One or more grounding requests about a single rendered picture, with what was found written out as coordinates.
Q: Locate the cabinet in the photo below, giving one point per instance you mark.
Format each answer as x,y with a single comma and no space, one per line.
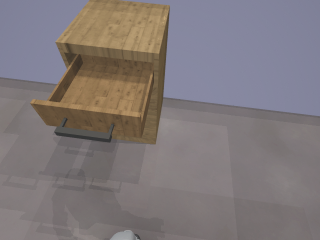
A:
126,30

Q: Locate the drawer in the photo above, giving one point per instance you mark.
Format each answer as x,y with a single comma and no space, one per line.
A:
96,92

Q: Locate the handle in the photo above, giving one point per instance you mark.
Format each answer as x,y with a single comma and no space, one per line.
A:
83,134

